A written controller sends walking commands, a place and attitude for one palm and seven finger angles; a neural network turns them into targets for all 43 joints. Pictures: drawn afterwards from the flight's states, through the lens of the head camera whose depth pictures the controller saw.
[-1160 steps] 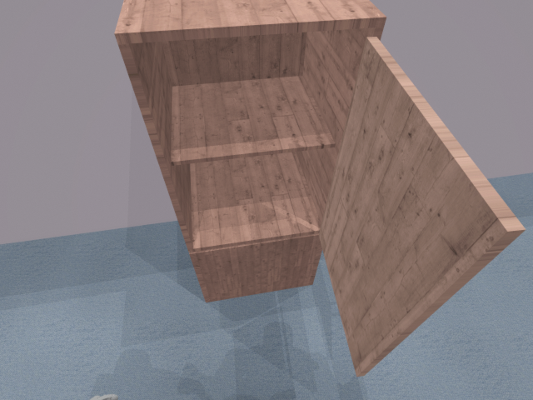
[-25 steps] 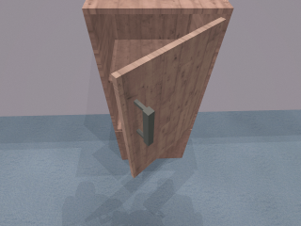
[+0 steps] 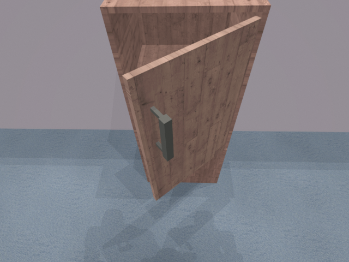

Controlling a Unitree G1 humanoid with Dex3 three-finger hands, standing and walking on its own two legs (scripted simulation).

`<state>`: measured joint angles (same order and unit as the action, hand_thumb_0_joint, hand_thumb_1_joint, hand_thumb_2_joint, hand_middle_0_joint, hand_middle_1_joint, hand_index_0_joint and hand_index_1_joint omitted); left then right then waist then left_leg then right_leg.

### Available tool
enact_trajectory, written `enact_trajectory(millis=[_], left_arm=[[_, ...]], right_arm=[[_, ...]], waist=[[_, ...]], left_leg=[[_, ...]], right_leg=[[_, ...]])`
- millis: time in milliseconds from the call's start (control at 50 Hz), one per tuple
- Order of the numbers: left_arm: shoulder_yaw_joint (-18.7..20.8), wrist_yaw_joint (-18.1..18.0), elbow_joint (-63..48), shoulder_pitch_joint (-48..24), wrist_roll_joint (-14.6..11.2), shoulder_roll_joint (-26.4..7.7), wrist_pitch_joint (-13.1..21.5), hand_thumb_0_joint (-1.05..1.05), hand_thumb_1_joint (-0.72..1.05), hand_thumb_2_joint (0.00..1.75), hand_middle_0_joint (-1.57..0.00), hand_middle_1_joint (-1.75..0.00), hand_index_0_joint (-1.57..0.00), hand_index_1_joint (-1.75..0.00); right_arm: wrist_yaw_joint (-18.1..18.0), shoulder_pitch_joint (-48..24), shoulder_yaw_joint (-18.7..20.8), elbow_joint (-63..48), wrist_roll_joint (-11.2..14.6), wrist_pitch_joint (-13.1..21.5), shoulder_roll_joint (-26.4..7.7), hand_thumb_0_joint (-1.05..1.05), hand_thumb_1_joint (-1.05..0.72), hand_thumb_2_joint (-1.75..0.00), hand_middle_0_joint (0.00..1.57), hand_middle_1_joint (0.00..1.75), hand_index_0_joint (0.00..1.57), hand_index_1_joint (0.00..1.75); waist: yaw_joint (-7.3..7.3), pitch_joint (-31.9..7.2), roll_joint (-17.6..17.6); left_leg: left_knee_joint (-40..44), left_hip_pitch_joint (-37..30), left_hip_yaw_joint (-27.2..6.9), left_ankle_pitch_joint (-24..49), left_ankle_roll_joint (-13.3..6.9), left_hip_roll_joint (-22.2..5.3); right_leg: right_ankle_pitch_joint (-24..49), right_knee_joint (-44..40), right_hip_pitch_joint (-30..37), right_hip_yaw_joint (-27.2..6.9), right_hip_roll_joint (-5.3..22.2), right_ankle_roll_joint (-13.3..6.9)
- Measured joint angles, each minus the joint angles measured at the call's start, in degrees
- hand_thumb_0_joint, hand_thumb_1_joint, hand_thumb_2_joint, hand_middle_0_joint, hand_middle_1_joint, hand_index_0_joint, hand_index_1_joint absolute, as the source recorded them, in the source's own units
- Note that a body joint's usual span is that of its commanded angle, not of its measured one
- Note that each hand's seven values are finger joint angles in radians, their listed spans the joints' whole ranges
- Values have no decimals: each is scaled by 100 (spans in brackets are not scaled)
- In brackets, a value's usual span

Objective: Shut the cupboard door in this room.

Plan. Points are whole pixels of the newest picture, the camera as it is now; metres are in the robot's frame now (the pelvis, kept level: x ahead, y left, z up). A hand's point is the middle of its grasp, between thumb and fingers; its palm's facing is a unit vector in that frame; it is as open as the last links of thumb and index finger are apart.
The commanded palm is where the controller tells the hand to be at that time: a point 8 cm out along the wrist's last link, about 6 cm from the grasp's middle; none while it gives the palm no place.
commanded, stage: look at it before walking up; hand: left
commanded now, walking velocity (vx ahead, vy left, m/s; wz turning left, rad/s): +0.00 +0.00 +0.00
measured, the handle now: (161, 134) +0.39 +0.07 +0.07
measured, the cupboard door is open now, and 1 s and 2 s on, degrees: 40 40 40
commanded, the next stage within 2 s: walk to a spot facing it in 0.54 s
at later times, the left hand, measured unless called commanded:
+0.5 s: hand out of the picture -0.01 +0.20 -0.17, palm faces +0.02 -0.98 -0.19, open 7.4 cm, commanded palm none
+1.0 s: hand out of the picture +0.01 +0.20 -0.17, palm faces -0.09 -0.96 -0.25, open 7.4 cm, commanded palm none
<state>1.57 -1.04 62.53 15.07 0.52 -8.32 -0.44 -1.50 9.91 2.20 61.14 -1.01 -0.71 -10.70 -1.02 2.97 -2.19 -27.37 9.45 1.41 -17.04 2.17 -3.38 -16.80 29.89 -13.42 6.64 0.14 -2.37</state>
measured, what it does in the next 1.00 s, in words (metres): stands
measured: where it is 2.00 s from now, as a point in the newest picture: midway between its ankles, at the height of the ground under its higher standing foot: outside the picture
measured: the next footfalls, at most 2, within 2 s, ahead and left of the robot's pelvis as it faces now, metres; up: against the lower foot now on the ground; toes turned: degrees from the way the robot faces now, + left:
left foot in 1.68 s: +0.09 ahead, +0.13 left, +0.00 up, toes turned -35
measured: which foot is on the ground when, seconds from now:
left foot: down 0.00-1.00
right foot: down 0.00-1.00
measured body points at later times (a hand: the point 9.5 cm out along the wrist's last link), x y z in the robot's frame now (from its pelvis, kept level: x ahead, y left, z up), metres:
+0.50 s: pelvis -0.02 +0.03 +0.01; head -0.01 +0.02 +0.46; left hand -0.01 +0.25 -0.15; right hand -0.04 -0.18 -0.16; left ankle -0.04 +0.14 -0.73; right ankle -0.01 -0.09 -0.73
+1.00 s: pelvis -0.03 +0.01 -0.01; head +0.00 -0.02 +0.43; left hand +0.01 +0.25 -0.15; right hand -0.03 -0.22 -0.18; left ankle -0.04 +0.14 -0.73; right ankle -0.04 -0.07 -0.73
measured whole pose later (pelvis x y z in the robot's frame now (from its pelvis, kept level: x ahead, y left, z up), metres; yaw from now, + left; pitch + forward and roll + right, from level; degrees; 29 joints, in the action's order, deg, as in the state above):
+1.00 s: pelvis -0.03 +0.01 -0.01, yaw -11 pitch -1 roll +2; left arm 4.6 0.1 60.0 15.5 1.3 -8.8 -3.5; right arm -2.1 12.0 4.3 59.5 -1.6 -1.4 -10.1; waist -1.4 5.1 -1.8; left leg -35.0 11.1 12.3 -21.9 1.2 -4.9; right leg -21.6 44.1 -19.7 4.1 1.4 1.2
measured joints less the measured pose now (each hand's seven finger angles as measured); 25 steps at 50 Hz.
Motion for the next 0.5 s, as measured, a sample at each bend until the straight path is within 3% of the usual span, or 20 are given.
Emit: enact_trajectory(millis=[100,500], left_arm=[[-8,-8,214,2,-28,-16,-20,1,91,90,-20,-30,-20,-30],[-91,-48,332,-54,-34,1,12,1,91,90,-20,-30,-20,-30]], right_arm=[[-74,43,-83,248,-3,49,121,0,-93,-90,20,30,20,30],[-58,675,-210,503,5,109,341,0,-92,-90,20,30,20,30]], waist=[[-108,8,234],[72,-35,175]], left_leg=[[144,-221,109,-43,-8,48],[536,-369,260,271,-209,227]], right_leg=[[150,-234,227,-100,32,68],[538,-666,356,-250,172,248]])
